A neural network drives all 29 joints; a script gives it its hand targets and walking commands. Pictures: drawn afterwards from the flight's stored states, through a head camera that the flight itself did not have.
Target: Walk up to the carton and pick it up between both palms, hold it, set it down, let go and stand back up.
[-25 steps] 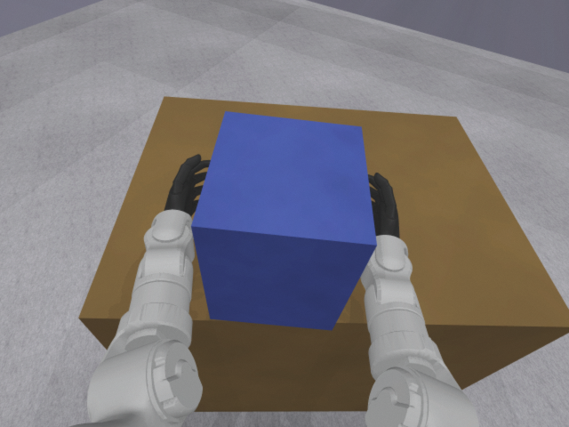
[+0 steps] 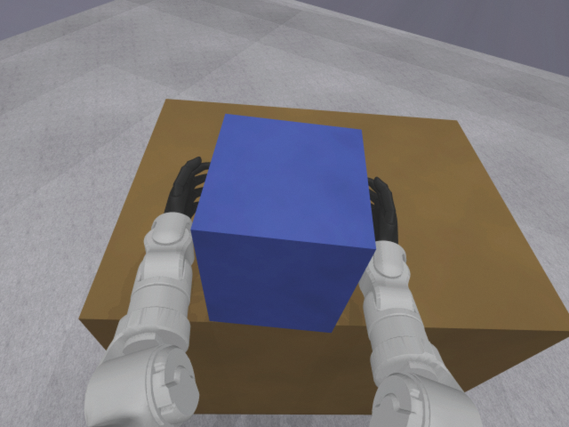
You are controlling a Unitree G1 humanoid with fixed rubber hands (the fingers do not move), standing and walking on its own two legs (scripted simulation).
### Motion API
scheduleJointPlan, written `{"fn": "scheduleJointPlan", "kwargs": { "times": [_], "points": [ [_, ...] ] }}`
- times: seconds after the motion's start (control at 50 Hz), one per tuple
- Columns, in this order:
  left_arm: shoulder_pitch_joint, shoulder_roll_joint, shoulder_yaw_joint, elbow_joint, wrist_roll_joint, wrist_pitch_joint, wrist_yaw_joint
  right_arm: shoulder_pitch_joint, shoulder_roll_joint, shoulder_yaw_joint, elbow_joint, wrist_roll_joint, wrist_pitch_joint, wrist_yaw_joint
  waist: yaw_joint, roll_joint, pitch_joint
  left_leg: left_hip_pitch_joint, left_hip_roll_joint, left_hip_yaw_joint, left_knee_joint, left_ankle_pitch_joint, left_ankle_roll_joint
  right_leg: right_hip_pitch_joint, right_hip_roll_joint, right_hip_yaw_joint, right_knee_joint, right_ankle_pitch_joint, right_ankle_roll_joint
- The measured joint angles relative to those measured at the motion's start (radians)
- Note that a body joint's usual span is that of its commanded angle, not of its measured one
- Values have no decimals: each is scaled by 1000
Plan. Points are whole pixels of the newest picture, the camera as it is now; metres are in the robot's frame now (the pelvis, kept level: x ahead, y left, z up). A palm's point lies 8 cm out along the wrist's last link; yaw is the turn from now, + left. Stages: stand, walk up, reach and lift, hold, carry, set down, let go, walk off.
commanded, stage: reach and lift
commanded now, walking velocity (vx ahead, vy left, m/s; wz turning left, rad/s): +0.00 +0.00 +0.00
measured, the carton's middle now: (281, 230) +0.41 +0.03 +0.05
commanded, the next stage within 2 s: none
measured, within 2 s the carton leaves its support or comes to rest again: leaves its support in 0.08 s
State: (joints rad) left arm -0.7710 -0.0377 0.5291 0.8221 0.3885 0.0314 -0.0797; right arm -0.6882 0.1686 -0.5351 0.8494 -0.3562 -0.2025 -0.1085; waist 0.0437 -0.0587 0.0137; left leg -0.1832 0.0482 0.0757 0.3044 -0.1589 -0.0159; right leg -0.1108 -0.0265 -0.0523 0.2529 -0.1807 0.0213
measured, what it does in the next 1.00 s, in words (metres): stands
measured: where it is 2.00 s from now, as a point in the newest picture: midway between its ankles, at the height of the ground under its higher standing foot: outside the picture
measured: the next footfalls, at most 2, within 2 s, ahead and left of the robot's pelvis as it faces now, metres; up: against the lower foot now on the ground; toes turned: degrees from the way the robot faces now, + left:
none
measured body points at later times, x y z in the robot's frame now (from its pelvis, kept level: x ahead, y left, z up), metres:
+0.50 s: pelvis -0.02 +0.00 +0.00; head -0.03 +0.04 +0.45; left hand +0.38 +0.19 +0.11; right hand +0.38 -0.11 +0.12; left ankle +0.00 +0.12 -0.75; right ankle -0.04 -0.13 -0.75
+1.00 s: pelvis -0.03 +0.00 +0.00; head -0.06 +0.04 +0.45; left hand +0.37 +0.18 +0.14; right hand +0.37 -0.12 +0.15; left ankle +0.00 +0.12 -0.75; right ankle -0.04 -0.13 -0.75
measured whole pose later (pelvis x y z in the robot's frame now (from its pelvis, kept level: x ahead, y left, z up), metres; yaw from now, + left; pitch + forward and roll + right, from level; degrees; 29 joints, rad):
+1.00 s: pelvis -0.03 +0.00 +0.00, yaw +2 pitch -6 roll -1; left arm -0.71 -0.03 0.36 0.55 0.34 0.35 -0.01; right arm -0.72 0.05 -0.27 0.86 -0.05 -0.05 -0.13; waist -0.02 -0.08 0.03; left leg -0.07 0.05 0.06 0.30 -0.13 -0.01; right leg 0.02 -0.03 -0.09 0.24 -0.15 0.02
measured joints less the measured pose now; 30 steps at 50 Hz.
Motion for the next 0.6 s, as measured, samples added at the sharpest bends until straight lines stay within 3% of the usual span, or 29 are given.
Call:
{"fn": "scheduleJointPlan", "kwargs": {
  "times": [0.2, 0.4, 0.6],
  "points": [
    [20, 10, -48, 16, -31, -21, 29, 7, -36, 55, 79, 58, -69, -29, 4, -14, -1, 19, 3, -3, -14, 17, -1, 28, 2, -15, -25, 20, -3],
    [38, 19, -107, -36, -59, 76, 53, 6, -51, 105, 77, 131, -6, -26, -7, -25, -12, 25, 1, -8, -14, 32, 2, 41, 1, -24, -35, 37, -3],
    [-10, 17, -103, -77, -28, 177, 57, -50, -72, 107, 76, 162, 68, -14, -16, -29, 3, 78, -6, -2, -29, 43, 8, 86, -7, -22, -31, 39, 1]
  ]
}}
